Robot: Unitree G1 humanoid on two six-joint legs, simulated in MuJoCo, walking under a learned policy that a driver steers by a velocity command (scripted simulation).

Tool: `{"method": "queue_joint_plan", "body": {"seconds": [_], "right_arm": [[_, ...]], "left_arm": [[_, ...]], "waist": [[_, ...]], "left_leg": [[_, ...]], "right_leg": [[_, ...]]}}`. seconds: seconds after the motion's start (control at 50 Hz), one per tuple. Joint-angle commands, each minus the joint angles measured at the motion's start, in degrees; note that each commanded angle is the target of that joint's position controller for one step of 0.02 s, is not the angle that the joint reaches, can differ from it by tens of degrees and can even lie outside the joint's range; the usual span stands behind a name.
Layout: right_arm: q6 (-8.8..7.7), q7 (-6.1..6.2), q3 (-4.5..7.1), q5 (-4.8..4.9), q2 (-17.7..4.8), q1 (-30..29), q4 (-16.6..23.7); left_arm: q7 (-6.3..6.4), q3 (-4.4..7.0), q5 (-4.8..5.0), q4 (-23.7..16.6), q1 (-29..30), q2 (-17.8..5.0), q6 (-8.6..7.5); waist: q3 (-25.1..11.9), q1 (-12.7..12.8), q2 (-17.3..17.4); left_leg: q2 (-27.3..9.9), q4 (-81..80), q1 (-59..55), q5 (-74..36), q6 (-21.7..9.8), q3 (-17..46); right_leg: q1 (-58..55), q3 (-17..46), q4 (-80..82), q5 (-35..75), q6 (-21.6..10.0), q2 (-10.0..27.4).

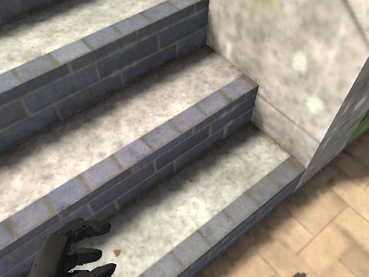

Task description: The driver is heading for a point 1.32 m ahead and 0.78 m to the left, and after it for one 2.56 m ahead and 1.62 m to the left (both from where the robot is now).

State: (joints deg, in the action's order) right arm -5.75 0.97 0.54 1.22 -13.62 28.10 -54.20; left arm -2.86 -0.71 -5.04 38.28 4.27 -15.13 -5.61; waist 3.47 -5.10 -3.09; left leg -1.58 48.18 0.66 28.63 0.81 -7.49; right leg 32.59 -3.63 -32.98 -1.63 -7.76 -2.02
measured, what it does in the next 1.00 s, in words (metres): climbs, turning left: left foot 0.19 m higher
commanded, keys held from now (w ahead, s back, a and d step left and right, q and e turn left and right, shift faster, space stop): q+shift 0.80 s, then e+shift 0.20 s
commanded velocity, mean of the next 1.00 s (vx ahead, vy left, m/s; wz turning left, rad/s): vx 0.11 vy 0.00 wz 0.64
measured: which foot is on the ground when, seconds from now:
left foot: up 0.00-0.66, down 0.68-1.00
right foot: down 0.00-0.70, up 0.72-1.00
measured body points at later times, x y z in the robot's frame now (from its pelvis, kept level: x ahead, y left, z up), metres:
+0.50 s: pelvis +0.11 +0.09 +0.04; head +0.15 +0.11 +0.48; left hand +0.09 +0.39 -0.08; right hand +0.41 -0.07 -0.03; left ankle +0.06 +0.22 -0.42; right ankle +0.15 -0.05 -0.71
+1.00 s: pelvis +0.13 +0.32 +0.17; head +0.11 +0.37 +0.61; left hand +0.13 +0.60 +0.04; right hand +0.38 +0.24 +0.08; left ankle +0.15 +0.41 -0.52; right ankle +0.25 +0.23 -0.33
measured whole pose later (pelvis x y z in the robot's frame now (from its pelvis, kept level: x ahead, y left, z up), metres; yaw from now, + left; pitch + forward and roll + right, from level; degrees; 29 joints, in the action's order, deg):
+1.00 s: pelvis +0.13 +0.32 +0.17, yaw +39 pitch -1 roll -3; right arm 1.3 3.6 -1.9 -1.7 -8.3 12.3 -35.7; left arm 3.1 0.1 1.7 38.3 -8.1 -10.8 2.0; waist 2.0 -2.6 -2.8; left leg 3.0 53.9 32.1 21.0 -5.7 -0.6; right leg 52.8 4.5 -104.9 -10.8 1.3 -7.6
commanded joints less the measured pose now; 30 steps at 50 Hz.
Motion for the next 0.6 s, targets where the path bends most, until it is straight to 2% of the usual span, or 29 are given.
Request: {"method": "queue_joint_plan", "body": {"seconds": [0.02, 0.04, 0.06, 0.08, 0.1, 0.12, 0.14, 0.16, 0.18, 0.2, 0.24, 0.26, 0.28, 0.3, 0.32, 0.36, 0.42, 0.44, 0.48, 0.52, 0.56, 0.58, 0.6], "right_arm": [[1.25, 1.71, 1.00, 2.37, -8.1, 3.7, 5.3], [1.55, 1.32, 0.96, 1.31, -8.1, 0.7, 5.9], [2.05, 1.19, 0.60, -0.17, -6.7, -1.8, 5.6], [3.11, 0.81, 0.64, -1.38, -5.9, -2.3, 5.2], [4.52, 0.28, 0.92, -2.56, -5.0, -1.9, 5.3], [5.38, 0.02, 1.27, -3.11, -4.1, -1.5, 5.7], [5.91, -0.25, 1.58, -3.29, -3.1, -1.4, 6.6], [6.24, -0.23, 2.10, -3.28, -2.9, -1.8, 7.3], [6.81, 0.11, 2.41, -3.40, -2.0, -1.4, 7.6], [7.55, 0.92, 3.09, -2.84, -2.1, -2.4, 8.1], [9.09, 2.19, 4.03, -3.38, -2.8, -8.9, 12.0], [9.77, 3.03, 4.35, -3.52, -2.0, -12.6, 13.6], [10.47, 3.36, 4.52, -3.86, -2.5, -15.1, 15.9], [11.03, 3.62, 4.57, -3.87, -2.0, -17.3, 17.0], [11.44, 4.08, 4.17, -3.44, -0.5, -20.7, 19.3], [11.56, 3.93, 4.07, -3.76, -0.2, -25.0, 22.5], [11.45, 2.86, 4.47, -3.36, -0.8, -27.9, 26.0], [11.64, 3.02, 4.54, -3.44, -0.2, -29.6, 27.1], [11.80, 2.79, 4.38, -3.67, 0.8, -34.5, 31.1], [11.84, 2.51, 4.27, -3.73, 0.7, -38.6, 34.1], [12.02, 2.16, 4.16, -3.66, 1.0, -40.2, 36.1], [11.33, 0.07, 0.19, -1.26, 6.1, -38.7, 38.7], [10.58, -0.75, -0.47, -0.42, 6.1, -37.4, 38.6]], "left_arm": [[2.97, 5.16, 2.52, 3.2, -25.4, -13.5, 0.54], [3.20, 3.73, 3.41, 2.9, -18.6, -9.4, 0.51], [3.20, 2.05, 3.08, 3.7, -16.0, -4.1, 0.51], [3.74, 1.24, 3.48, 3.6, -14.6, -2.4, 0.39], [4.32, 0.99, 3.82, 4.1, -13.8, -2.4, 0.39], [4.41, 1.47, 3.99, 4.4, -13.8, -4.0, 0.13], [4.24, 2.02, 4.03, 4.5, -13.2, -5.5, -0.11], [4.18, 2.43, 4.19, 4.5, -12.6, -5.9, -0.15], [4.24, 2.60, 3.37, 3.8, -11.6, -5.8, -0.11], [4.48, 2.58, 2.83, 3.8, -11.9, -4.8, 0.56], [5.43, 2.81, 2.65, 3.9, -12.9, -4.4, 1.45], [5.69, 3.28, 2.42, 4.3, -15.4, -5.0, 1.66], [6.31, 3.66, 2.87, 4.7, -17.0, -5.6, 1.91], [6.66, 3.95, 2.76, 4.7, -17.8, -5.7, 2.06], [6.94, 4.38, 2.67, 5.1, -20.4, -7.0, 2.02], [7.30, 4.84, 2.27, 5.5, -23.6, -7.9, 1.81], [6.51, 5.59, 1.98, 4.5, -23.2, -9.6, 1.33], [6.19, 5.99, 2.02, 4.1, -23.3, -10.3, 1.22], [5.37, 6.83, 1.78, 3.7, -24.3, -11.9, 0.81], [5.07, 7.41, 1.77, 3.7, -26.1, -12.6, 0.40], [4.90, 7.91, 1.58, 3.8, -26.3, -13.8, -0.02], [7.53, 8.24, 7.56, 5.4, -21.5, -12.7, 4.67], [8.52, 8.53, 6.90, 4.3, -20.5, -12.9, 6.58]], "waist": [[-37.9, 11.7, 1.0], [-27.2, 7.7, 2.4], [-19.4, 6.2, 4.4], [-14.4, 5.0, 3.3], [-12.1, 3.6, 2.7], [-11.7, 2.4, 1.9], [-11.9, 1.5, -0.3], [-12.0, 0.9, -1.2], [-12.9, 0.6, -3.0], [-12.4, 1.1, -5.8], [-9.3, 1.9, -5.9], [-9.0, 3.9, -7.0], [-7.6, 3.7, -3.1], [-6.8, 4.1, -1.4], [-6.0, 5.6, -1.4], [-5.3, 7.0, -0.1], [-4.7, 7.0, -0.3], [-4.8, 7.7, -2.3], [-3.5, 8.7, -4.4], [-3.2, 10.0, -5.0], [-2.6, 9.4, -6.1], [-3.8, 5.1, -8.3], [-5.5, 4.8, -7.6]], "left_leg": [[3.8, 41.9, 31.8, 3.0, -2.1, 15.4], [0.5, 35.5, 32.3, -1.2, -1.3, 12.6], [-1.8, 31.0, 32.4, -1.8, -0.6, 10.9], [-2.4, 28.8, 30.7, -2.6, 0.1, 10.5], [-1.8, 27.6, 25.9, -4.2, 1.0, 9.3], [-0.7, 27.8, 23.9, -5.7, 1.5, 7.9], [0.2, 29.1, 24.2, -6.6, 2.0, 6.6], [0.2, 29.1, 25.2, -7.4, 2.2, 6.3], [1.5, 33.9, 25.1, -6.8, 2.2, 3.9], [1.9, 38.6, 27.7, -4.8, 1.9, 3.2], [0.2, 44.1, 34.4, -4.0, 1.1, 4.9], [0.6, 55.4, 41.5, -0.4, 0.5, 4.8], [-1.8, 54.7, 45.8, -0.4, 0.4, 7.3], [-1.6, 56.4, 49.1, 0.5, 0.5, 6.9], [-1.5, 61.6, 55.7, 3.8, 0.3, 6.9], [-2.5, 65.2, 63.7, 7.4, 0.1, 8.7], [-3.1, 62.8, 64.7, 7.5, 0.0, 9.3], [-2.5, 68.7, 67.4, 9.1, -0.4, 8.5], [-3.8, 73.3, 75.3, 14.1, -1.6, 9.8], [-4.3, 75.0, 79.8, 16.8, -2.5, 11.1], [-4.9, 75.6, 81.8, 17.0, -2.6, 11.3], [-10.8, 67.4, 85.9, 18.7, 1.0, 15.4], [-10.4, 60.3, 79.9, 13.3, 2.1, 11.8]], "right_leg": [[-59.5, 24.8, -1.7, 75.9, -12.8, 30.6], [-48.2, 19.8, 3.1, 58.8, -10.5, 26.8], [-39.9, 16.4, 6.0, 49.6, -7.9, 23.7], [-32.9, 13.1, 9.2, 48.1, -6.9, 22.1], [-24.9, 9.2, 12.1, 47.5, -6.1, 21.1], [-21.3, 6.3, 13.7, 47.8, -6.3, 20.6], [-20.1, 3.6, 14.2, 47.5, -6.7, 20.2], [-19.2, 1.6, 14.7, 44.7, -6.8, 20.1], [-18.3, -1.3, 13.7, 43.8, -6.8, 20.3], [-17.8, -2.7, 13.9, 39.5, -6.7, 20.6], [-17.8, -1.8, 15.7, 25.9, -7.2, 22.8], [-21.9, 1.3, 16.8, 21.8, -8.8, 26.0], [-24.2, 1.5, 17.6, 13.7, -8.4, 27.0], [-26.5, 1.4, 17.5, 10.0, -7.7, 27.3], [-31.0, 2.8, 18.3, 7.8, -7.6, 28.8], [-37.4, 2.7, 19.2, 3.0, -6.6, 30.4], [-38.2, -1.4, 20.0, 1.7, -4.4, 30.7], [-39.2, -1.3, 20.6, 3.7, -4.9, 32.7], [-43.6, -1.4, 21.4, 3.8, -4.0, 35.0], [-46.5, -3.1, 21.9, 3.6, -2.4, 36.1], [-46.8, -5.6, 22.7, 1.9, -0.9, 36.7], [-48.7, -8.8, 19.2, 0.5, 3.3, 32.2], [-45.4, -12.0, 19.8, -0.2, 4.2, 30.1]]}}
Velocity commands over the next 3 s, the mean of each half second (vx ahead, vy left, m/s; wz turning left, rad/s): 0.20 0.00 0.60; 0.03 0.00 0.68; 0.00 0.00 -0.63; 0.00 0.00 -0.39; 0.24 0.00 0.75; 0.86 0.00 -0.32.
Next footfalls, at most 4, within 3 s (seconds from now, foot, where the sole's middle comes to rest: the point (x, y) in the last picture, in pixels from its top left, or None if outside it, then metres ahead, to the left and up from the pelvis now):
0.68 left None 0.18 0.44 -0.56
1.78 right None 0.35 0.28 -0.56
2.24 left None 0.17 0.52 -0.56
2.68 right None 0.51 0.51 -0.37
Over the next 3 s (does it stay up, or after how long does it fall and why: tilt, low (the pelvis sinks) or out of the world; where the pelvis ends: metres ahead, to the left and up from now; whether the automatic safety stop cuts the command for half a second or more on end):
stays up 0.54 0.56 0.41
